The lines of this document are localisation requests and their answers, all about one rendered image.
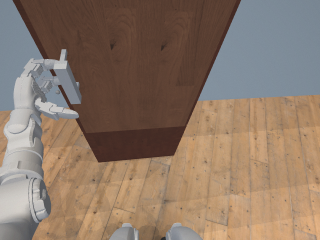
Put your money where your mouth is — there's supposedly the left robot forearm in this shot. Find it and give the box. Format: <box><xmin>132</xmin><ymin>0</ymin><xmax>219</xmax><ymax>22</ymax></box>
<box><xmin>0</xmin><ymin>108</ymin><xmax>44</xmax><ymax>186</ymax></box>

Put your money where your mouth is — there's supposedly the left robot shin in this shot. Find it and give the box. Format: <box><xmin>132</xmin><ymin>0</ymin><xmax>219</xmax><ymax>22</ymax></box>
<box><xmin>122</xmin><ymin>223</ymin><xmax>132</xmax><ymax>227</ymax></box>

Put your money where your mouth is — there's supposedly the left robot upper arm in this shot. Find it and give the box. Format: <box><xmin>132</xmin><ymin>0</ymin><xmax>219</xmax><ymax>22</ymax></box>
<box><xmin>0</xmin><ymin>177</ymin><xmax>51</xmax><ymax>240</ymax></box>

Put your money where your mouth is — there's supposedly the handle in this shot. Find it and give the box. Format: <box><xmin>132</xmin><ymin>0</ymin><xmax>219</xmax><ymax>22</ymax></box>
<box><xmin>53</xmin><ymin>49</ymin><xmax>82</xmax><ymax>104</ymax></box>

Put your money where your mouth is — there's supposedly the cupboard door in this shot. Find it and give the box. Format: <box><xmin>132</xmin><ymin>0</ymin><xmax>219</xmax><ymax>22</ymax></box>
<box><xmin>20</xmin><ymin>0</ymin><xmax>237</xmax><ymax>133</ymax></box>

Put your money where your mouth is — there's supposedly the left robot hand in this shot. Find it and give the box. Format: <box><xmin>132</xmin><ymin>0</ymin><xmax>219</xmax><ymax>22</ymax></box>
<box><xmin>13</xmin><ymin>58</ymin><xmax>79</xmax><ymax>121</ymax></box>

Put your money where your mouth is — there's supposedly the right robot thigh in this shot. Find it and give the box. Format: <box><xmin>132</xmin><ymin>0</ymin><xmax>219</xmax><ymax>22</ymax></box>
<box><xmin>165</xmin><ymin>226</ymin><xmax>203</xmax><ymax>240</ymax></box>

